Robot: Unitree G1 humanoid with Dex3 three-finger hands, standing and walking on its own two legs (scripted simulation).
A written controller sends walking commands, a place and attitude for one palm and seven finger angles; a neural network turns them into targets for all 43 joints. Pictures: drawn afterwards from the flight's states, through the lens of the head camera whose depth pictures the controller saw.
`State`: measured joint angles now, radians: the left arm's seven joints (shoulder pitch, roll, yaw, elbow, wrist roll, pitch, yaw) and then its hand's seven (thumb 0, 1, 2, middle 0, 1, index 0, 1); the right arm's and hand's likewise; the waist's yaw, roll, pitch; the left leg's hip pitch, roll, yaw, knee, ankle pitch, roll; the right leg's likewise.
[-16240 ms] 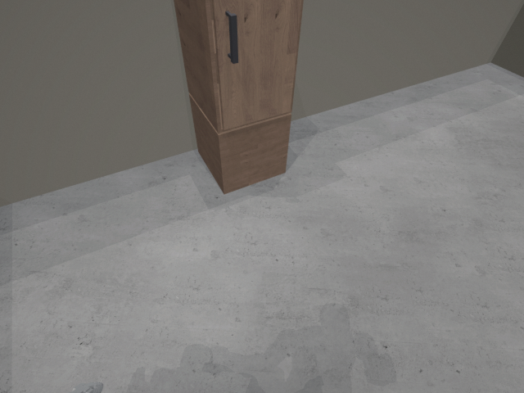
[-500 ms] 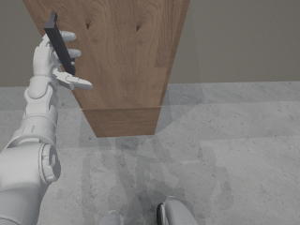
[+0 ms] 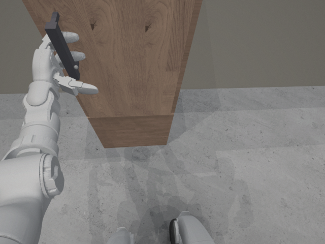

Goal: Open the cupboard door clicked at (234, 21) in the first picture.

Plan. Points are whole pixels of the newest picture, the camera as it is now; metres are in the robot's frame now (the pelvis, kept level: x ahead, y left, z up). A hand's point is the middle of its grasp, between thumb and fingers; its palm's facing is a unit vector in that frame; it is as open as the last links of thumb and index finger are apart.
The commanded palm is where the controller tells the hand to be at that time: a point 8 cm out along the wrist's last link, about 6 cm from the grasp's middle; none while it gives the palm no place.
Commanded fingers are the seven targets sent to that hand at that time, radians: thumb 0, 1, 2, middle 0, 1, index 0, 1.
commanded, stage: close the thumb around the handle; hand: left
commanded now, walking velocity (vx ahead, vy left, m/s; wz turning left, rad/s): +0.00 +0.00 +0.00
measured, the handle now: (66, 49) +0.57 +0.19 +0.10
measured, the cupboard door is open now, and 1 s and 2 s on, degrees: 0 8 47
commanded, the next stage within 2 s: pull the door open along its arc in 0.60 s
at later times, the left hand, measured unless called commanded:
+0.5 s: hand (76, 68) +0.51 +0.16 +0.09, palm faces +0.00 -1.00 -0.02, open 6.1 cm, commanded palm +0.48 +0.20 +0.09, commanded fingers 0.00 0.90 0.90 -0.40 -1.35 -0.40 -1.35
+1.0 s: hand (77, 80) +0.48 +0.16 +0.09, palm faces -0.03 -1.00 -0.01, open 5.7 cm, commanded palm +0.41 +0.21 +0.09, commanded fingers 0.00 0.90 0.90 -0.40 -1.35 -0.40 -1.35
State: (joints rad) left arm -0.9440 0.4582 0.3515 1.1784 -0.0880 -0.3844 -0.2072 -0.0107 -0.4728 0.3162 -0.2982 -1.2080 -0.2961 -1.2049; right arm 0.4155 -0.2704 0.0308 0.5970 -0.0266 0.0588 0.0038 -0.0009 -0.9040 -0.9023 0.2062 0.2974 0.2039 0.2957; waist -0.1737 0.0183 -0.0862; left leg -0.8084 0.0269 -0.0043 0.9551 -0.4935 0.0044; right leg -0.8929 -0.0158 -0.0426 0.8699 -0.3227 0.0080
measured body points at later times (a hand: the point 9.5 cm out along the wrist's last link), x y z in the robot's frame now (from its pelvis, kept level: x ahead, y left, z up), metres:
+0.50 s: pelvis +0.01 +0.00 +0.00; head +0.12 +0.01 +0.44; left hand +0.51 +0.21 +0.09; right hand +0.01 -0.26 -0.11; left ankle -0.03 +0.11 -0.68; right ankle +0.05 -0.13 -0.68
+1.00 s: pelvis +0.01 +0.00 +0.01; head +0.11 +0.00 +0.45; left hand +0.47 +0.21 +0.09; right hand +0.04 -0.26 -0.10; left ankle -0.03 +0.11 -0.68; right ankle +0.05 -0.13 -0.68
